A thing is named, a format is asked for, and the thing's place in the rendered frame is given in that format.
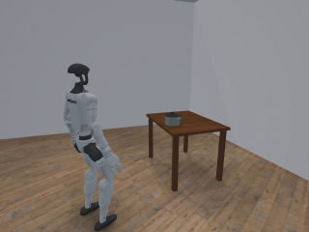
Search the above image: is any lid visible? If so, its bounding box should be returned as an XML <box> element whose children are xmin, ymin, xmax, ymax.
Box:
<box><xmin>164</xmin><ymin>113</ymin><xmax>181</xmax><ymax>118</ymax></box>

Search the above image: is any left robot upper arm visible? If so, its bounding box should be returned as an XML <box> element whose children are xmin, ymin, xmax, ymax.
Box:
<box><xmin>63</xmin><ymin>91</ymin><xmax>71</xmax><ymax>122</ymax></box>

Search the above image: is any right robot upper arm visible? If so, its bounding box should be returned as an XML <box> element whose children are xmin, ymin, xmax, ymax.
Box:
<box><xmin>83</xmin><ymin>93</ymin><xmax>98</xmax><ymax>131</ymax></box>

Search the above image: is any pot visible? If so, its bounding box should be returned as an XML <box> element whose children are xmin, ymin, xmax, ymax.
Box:
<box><xmin>164</xmin><ymin>115</ymin><xmax>181</xmax><ymax>127</ymax></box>

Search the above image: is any robot left forearm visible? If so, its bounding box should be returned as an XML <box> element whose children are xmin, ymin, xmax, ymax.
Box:
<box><xmin>64</xmin><ymin>119</ymin><xmax>78</xmax><ymax>138</ymax></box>

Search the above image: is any table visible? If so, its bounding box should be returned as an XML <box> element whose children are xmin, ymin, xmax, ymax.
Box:
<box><xmin>146</xmin><ymin>110</ymin><xmax>231</xmax><ymax>191</ymax></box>

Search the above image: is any left robot hand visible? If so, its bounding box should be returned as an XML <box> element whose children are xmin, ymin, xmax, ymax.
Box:
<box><xmin>70</xmin><ymin>135</ymin><xmax>79</xmax><ymax>152</ymax></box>

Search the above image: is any right robot shin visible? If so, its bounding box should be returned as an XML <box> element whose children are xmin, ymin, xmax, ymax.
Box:
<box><xmin>98</xmin><ymin>182</ymin><xmax>113</xmax><ymax>223</ymax></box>

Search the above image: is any robot right forearm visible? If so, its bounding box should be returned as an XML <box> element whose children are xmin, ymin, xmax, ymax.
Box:
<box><xmin>93</xmin><ymin>122</ymin><xmax>113</xmax><ymax>158</ymax></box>

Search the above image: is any right robot hand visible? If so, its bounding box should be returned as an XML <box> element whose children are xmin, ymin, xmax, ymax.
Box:
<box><xmin>106</xmin><ymin>154</ymin><xmax>122</xmax><ymax>178</ymax></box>

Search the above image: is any left robot thigh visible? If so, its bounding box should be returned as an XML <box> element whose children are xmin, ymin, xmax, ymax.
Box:
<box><xmin>73</xmin><ymin>143</ymin><xmax>98</xmax><ymax>182</ymax></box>

